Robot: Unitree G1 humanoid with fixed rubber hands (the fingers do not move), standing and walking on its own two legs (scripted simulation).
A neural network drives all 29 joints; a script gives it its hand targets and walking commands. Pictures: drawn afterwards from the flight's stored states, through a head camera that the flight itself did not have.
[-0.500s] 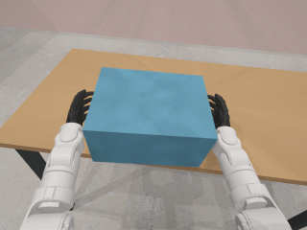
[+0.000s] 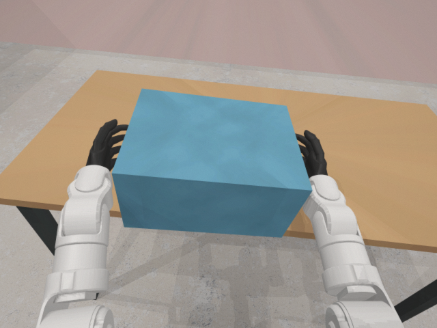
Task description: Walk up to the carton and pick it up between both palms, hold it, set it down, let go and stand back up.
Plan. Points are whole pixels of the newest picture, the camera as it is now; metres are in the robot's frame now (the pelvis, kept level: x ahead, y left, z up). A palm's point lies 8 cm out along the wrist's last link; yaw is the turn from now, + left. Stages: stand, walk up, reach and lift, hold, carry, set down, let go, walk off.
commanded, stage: reach and lift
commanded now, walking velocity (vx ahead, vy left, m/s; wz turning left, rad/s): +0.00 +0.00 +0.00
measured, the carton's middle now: (210, 162) +0.38 +0.00 +0.12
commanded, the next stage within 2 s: hold in 0.66 s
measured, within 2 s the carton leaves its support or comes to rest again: neither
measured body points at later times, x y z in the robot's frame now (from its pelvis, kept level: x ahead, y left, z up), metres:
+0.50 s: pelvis +0.01 +0.00 +0.00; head -0.03 +0.03 +0.45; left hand +0.37 +0.20 +0.15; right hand +0.37 -0.18 +0.14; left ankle +0.03 +0.12 -0.75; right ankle +0.00 -0.10 -0.75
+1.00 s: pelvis +0.01 -0.01 +0.00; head -0.04 +0.01 +0.45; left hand +0.36 +0.20 +0.18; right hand +0.38 -0.18 +0.17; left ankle +0.03 +0.12 -0.75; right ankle +0.00 -0.10 -0.75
